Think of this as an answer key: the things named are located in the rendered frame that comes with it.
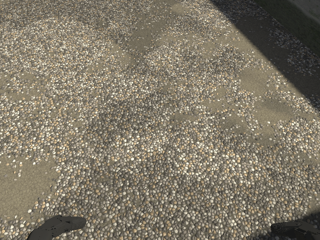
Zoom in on right robot hand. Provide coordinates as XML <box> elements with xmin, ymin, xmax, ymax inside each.
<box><xmin>270</xmin><ymin>220</ymin><xmax>320</xmax><ymax>240</ymax></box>

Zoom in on left robot hand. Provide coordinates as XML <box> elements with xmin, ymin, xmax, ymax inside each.
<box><xmin>26</xmin><ymin>214</ymin><xmax>87</xmax><ymax>240</ymax></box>

